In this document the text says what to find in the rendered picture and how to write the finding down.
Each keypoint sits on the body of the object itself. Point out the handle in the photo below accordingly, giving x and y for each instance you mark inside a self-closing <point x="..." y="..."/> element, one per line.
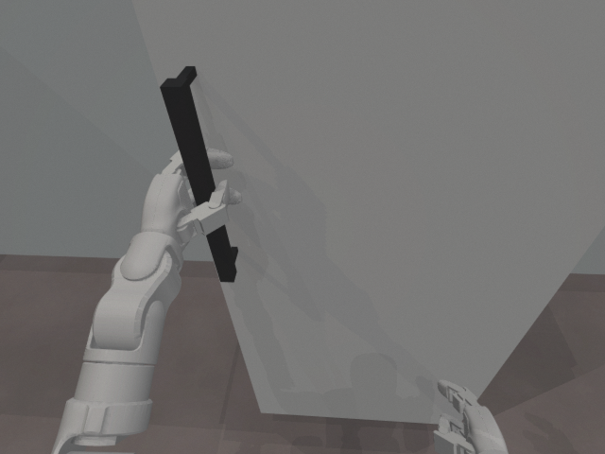
<point x="183" y="116"/>

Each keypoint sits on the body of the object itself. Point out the fridge door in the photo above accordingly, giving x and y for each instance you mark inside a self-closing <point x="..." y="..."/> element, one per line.
<point x="418" y="179"/>

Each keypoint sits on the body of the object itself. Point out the left robot forearm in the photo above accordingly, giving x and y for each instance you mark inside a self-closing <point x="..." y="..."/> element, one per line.
<point x="111" y="400"/>

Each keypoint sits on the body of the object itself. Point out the left robot hand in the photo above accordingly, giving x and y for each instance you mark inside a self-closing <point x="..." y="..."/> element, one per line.
<point x="169" y="208"/>

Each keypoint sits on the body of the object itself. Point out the right robot hand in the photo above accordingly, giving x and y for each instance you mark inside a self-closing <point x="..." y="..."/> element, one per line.
<point x="477" y="433"/>

